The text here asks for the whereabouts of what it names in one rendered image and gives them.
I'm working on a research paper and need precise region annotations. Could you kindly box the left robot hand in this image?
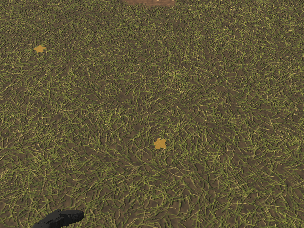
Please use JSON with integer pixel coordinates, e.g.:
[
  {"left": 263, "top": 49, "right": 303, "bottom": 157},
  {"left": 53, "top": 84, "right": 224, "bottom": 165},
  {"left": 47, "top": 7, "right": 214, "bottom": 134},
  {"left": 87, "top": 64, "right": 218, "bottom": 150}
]
[{"left": 29, "top": 209, "right": 85, "bottom": 228}]

